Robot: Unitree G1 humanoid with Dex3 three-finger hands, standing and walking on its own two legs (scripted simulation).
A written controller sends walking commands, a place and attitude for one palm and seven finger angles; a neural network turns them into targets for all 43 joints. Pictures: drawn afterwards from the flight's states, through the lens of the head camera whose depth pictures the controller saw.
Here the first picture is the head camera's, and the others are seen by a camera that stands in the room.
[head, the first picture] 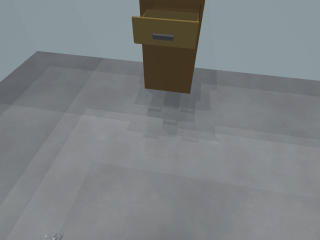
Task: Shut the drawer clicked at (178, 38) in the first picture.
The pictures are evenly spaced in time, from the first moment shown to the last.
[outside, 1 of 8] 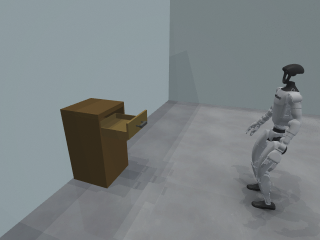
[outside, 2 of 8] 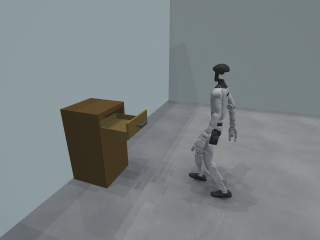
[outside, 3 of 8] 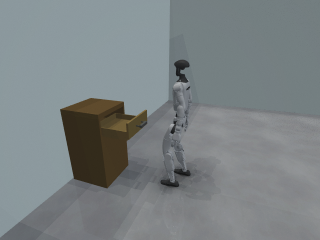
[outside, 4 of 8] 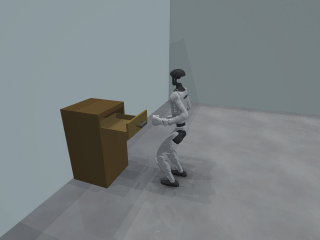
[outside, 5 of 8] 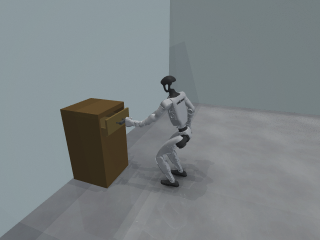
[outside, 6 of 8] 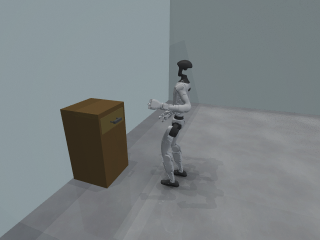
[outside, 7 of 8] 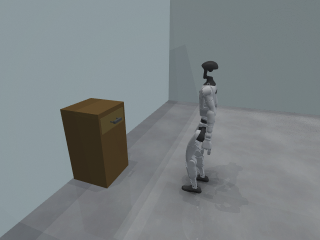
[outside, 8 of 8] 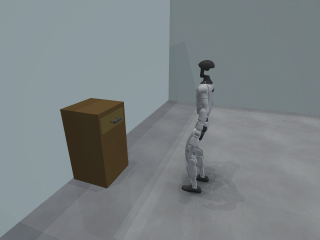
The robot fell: no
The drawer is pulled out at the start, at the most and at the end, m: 0.29 0.29 0.00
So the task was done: yes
